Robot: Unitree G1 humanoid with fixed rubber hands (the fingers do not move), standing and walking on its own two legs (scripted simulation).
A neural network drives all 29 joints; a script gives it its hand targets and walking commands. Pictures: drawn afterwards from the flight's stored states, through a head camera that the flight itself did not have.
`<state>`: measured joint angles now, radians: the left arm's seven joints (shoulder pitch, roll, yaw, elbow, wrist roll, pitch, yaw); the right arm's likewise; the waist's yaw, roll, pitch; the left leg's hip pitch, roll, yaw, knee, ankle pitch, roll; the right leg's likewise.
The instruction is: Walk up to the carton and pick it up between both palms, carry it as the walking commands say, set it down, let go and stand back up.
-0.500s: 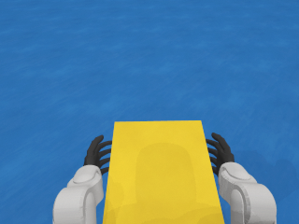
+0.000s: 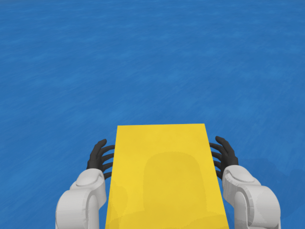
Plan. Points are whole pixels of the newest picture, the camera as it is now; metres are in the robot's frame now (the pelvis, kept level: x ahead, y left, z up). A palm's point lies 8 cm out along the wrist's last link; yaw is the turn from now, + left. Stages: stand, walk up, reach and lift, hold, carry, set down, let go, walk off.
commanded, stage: carry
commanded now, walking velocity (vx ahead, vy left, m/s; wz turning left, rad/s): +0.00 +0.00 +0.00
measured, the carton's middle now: (161, 188) +0.23 +0.00 +0.03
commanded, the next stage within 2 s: hold in 1.52 s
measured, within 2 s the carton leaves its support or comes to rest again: neither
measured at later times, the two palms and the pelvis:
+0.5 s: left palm (86, 167) +0.25 +0.17 +0.10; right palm (215, 163) +0.25 -0.12 +0.10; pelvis +0.01 +0.02 +0.00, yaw +0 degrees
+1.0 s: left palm (86, 167) +0.25 +0.17 +0.10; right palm (215, 163) +0.25 -0.12 +0.10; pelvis +0.01 +0.02 +0.00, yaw +0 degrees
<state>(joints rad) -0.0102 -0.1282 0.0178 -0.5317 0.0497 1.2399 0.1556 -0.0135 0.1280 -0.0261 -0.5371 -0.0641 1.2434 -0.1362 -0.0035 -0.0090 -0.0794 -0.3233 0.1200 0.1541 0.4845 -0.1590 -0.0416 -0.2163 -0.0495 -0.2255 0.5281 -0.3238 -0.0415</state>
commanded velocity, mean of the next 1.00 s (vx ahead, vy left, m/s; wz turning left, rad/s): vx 0.00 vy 0.00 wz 0.00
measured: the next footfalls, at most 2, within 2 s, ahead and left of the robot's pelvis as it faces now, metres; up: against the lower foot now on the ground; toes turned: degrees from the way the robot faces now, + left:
none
